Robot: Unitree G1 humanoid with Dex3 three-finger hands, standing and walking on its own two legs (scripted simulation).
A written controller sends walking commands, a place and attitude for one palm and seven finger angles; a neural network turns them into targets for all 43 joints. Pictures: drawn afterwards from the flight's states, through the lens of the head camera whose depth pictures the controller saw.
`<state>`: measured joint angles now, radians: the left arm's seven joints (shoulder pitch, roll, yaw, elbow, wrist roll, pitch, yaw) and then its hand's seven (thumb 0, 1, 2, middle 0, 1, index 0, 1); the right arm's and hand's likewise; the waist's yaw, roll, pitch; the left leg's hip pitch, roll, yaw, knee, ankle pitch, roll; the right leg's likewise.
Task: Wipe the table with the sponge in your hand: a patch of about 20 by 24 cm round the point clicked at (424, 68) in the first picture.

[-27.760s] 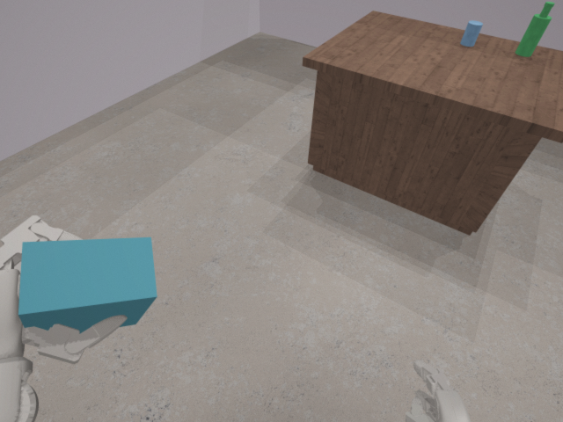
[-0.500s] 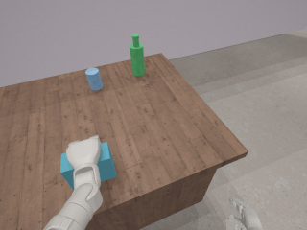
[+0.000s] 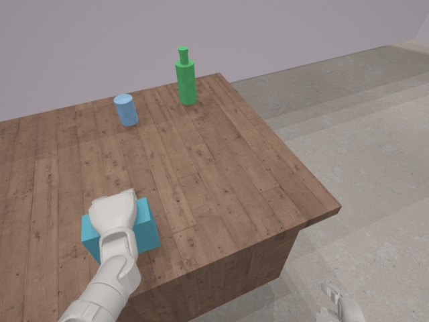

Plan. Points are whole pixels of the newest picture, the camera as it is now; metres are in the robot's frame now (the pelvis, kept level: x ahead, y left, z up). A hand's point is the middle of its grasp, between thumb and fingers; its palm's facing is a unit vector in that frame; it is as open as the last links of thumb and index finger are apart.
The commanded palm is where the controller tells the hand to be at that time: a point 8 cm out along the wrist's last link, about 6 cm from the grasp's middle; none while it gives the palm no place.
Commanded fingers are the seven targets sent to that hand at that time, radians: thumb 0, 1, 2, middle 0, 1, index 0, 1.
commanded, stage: wipe back along the middle lane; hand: left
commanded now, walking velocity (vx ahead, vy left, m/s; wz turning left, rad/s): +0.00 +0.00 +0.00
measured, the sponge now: (125, 235) +0.30 +0.23 -0.05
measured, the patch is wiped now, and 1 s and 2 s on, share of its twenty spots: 0.85 0.90 1.00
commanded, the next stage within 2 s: slide across to the third lane in 0.16 s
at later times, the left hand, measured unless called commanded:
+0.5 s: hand (122, 225) +0.31 +0.23 -0.01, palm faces -0.07 -0.05 -1.00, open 10.1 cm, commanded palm +0.27 +0.20 +0.04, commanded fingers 0.00 0.10 1.30 -1.20 -1.60 -1.20 -1.60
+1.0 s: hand (152, 218) +0.33 +0.17 -0.01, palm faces -0.07 -0.03 -1.00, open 10.1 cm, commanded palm +0.30 +0.14 +0.03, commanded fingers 0.00 0.10 1.30 -1.20 -1.60 -1.20 -1.60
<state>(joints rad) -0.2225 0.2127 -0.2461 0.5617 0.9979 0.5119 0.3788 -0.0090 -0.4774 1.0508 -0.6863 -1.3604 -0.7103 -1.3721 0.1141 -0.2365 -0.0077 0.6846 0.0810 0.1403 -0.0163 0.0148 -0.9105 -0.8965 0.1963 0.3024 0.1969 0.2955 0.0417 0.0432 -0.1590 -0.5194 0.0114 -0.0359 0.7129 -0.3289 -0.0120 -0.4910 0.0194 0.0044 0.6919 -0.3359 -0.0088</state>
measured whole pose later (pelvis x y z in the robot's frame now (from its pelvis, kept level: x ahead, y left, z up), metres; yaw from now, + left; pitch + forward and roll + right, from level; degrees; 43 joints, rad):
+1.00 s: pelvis -0.01 -0.01 +0.00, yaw +2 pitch +7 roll -1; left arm -0.46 0.07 -0.40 0.84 0.95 0.51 0.44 -0.01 -0.49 1.05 -0.70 -1.36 -0.72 -1.37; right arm 0.06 -0.20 -0.02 0.75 0.07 0.14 0.04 0.01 -0.91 -0.90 0.20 0.30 0.20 0.30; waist 0.07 0.05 -0.15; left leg -0.51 0.00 -0.07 0.70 -0.30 -0.02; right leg -0.48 0.01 -0.02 0.68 -0.32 -0.02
